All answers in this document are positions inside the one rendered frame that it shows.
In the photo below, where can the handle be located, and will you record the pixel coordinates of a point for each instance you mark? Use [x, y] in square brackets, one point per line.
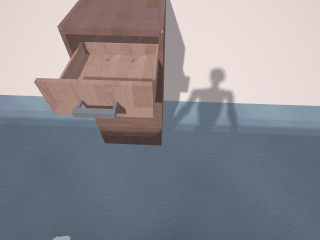
[101, 113]

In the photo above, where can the drawer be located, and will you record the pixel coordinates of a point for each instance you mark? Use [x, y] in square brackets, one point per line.
[100, 73]

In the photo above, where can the cabinet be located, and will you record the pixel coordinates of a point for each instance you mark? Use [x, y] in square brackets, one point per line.
[122, 21]

